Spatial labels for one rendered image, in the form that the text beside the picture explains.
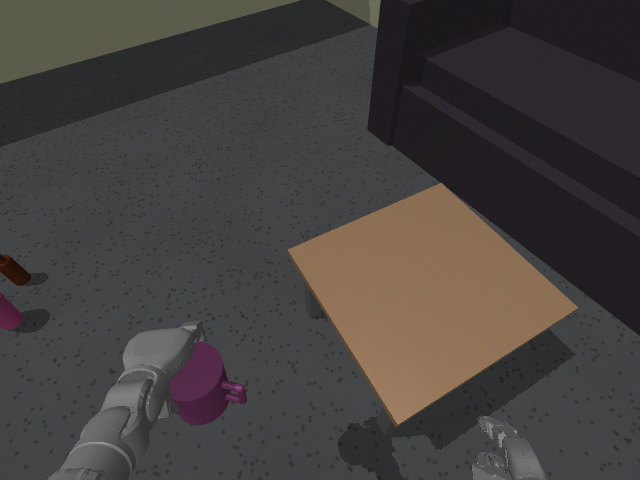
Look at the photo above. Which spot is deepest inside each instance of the left robot hand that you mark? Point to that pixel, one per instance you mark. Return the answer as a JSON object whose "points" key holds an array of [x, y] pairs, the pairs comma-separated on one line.
{"points": [[166, 349]]}

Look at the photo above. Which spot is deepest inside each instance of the right robot hand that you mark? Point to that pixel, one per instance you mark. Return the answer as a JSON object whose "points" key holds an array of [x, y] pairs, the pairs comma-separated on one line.
{"points": [[519, 459]]}

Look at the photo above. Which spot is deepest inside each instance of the left robot arm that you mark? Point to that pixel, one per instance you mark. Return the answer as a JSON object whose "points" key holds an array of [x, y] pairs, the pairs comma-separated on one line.
{"points": [[115, 439]]}

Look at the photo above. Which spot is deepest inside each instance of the coffee table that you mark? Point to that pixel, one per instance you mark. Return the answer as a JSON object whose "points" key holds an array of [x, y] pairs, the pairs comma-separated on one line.
{"points": [[425, 296]]}

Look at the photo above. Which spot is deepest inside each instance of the sofa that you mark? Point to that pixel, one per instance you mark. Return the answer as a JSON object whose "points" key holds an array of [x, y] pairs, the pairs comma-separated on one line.
{"points": [[529, 111]]}

